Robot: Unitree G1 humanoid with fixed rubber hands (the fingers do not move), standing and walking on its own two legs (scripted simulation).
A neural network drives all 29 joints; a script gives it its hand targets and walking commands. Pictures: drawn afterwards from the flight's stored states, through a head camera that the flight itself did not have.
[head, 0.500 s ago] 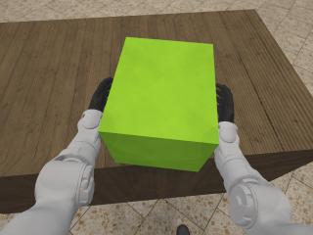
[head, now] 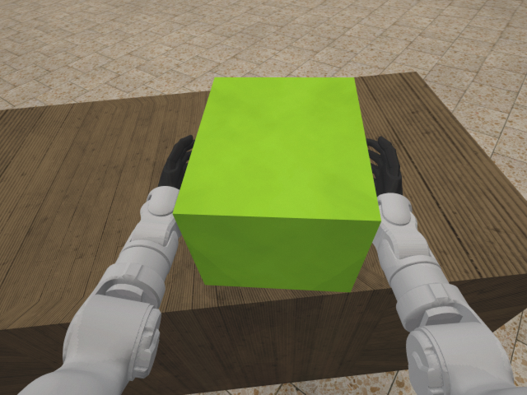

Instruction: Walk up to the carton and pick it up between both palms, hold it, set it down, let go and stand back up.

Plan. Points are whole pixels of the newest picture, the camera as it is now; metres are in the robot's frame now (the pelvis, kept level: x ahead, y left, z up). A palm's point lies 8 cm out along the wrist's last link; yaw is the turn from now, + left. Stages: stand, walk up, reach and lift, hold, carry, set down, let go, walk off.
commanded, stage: reach and lift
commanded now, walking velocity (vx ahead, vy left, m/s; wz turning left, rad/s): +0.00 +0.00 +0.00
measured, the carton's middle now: (279, 180) +0.44 -0.05 +0.09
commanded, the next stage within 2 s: hold in 1.82 s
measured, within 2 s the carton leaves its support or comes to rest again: neither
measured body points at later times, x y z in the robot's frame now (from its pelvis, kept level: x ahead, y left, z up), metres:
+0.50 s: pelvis -0.01 +0.00 +0.01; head -0.04 +0.01 +0.46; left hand +0.40 +0.15 +0.15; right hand +0.37 -0.19 +0.14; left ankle -0.01 +0.11 -0.74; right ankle +0.02 -0.13 -0.74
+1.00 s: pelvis -0.01 -0.02 +0.01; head -0.05 +0.00 +0.46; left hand +0.38 +0.14 +0.16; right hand +0.37 -0.20 +0.16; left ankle -0.01 +0.11 -0.74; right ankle +0.02 -0.13 -0.74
